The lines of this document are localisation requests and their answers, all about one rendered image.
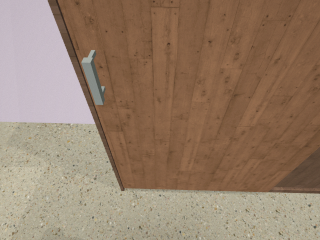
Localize handle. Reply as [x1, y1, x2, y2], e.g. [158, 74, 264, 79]
[81, 50, 106, 105]

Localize wardrobe door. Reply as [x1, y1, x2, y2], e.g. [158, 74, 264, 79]
[57, 0, 320, 193]
[274, 147, 320, 188]

